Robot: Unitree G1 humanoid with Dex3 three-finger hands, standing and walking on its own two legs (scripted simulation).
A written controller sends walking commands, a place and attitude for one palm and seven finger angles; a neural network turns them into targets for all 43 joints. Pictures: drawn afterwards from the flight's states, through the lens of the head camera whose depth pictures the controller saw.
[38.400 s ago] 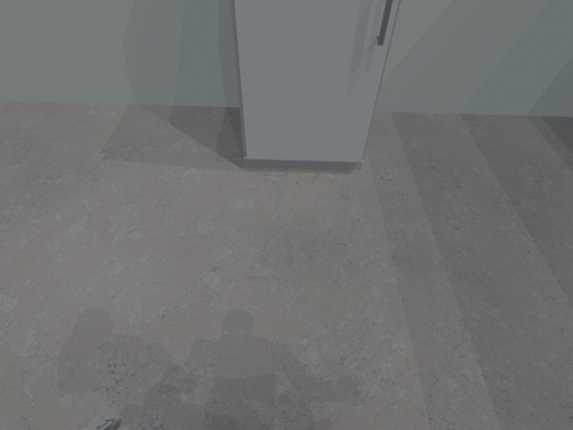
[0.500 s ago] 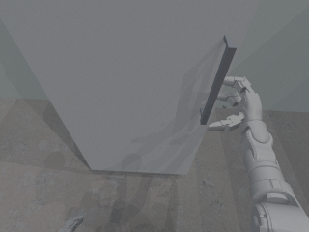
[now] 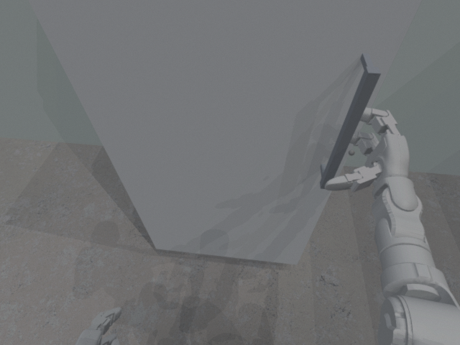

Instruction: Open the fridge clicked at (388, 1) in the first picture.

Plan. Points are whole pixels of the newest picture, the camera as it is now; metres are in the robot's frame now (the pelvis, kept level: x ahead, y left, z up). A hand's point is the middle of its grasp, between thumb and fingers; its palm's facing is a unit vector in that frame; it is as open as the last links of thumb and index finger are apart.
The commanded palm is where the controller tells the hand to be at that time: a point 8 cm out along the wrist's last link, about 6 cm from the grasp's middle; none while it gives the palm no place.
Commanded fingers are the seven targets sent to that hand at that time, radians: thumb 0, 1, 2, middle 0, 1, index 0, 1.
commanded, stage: loosen the grip on the handle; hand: right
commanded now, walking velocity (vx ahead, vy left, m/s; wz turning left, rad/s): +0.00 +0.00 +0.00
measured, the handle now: (341, 132) +0.50 -0.15 +0.10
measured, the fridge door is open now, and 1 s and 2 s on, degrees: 0 0 0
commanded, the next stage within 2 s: slip the hand off the handle in 0.24 s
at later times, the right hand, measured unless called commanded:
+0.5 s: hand (370, 154) +0.44 -0.19 +0.11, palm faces +0.04 +1.00 +0.01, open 14.7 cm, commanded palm +0.40 -0.24 +0.12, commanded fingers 0.00 0.55 -0.20 0.25 1.15 0.25 1.15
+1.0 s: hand (411, 160) +0.43 -0.25 +0.12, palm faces +0.02 +1.00 +0.03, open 14.7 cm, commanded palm +0.39 -0.30 +0.12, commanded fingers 0.00 0.55 -0.20 0.25 1.15 0.25 1.15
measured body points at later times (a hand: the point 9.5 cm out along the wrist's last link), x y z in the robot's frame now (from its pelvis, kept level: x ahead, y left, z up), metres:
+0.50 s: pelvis +0.01 -0.01 +0.00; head +0.05 -0.01 +0.45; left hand +0.11 +0.25 -0.10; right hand +0.43 -0.24 +0.11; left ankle +0.02 +0.11 -0.72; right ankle +0.00 -0.12 -0.72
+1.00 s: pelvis +0.01 -0.02 +0.00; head +0.04 -0.04 +0.44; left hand +0.11 +0.24 -0.10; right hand +0.42 -0.31 +0.12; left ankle +0.02 +0.11 -0.72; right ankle +0.00 -0.12 -0.72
